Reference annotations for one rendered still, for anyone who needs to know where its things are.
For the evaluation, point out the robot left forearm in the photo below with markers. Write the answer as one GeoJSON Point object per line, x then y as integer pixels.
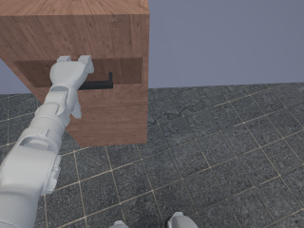
{"type": "Point", "coordinates": [49, 123]}

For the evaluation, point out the left robot hand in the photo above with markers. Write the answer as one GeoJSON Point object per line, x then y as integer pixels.
{"type": "Point", "coordinates": [72, 73]}

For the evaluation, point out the drawer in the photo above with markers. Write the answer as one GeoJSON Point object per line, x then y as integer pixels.
{"type": "Point", "coordinates": [125, 71]}

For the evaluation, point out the robot shin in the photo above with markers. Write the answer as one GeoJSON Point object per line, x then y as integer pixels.
{"type": "Point", "coordinates": [177, 214]}
{"type": "Point", "coordinates": [119, 222]}

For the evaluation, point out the left robot upper arm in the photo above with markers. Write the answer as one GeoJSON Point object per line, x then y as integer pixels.
{"type": "Point", "coordinates": [30, 173]}

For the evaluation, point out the cabinet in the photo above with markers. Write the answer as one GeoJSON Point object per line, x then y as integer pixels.
{"type": "Point", "coordinates": [36, 30]}

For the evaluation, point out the left robot shin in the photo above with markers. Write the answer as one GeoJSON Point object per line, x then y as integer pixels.
{"type": "Point", "coordinates": [119, 222]}

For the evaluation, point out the right robot shin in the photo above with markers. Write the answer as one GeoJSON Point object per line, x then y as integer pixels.
{"type": "Point", "coordinates": [177, 214]}

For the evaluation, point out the handle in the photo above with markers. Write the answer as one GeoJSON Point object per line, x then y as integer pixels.
{"type": "Point", "coordinates": [88, 85]}

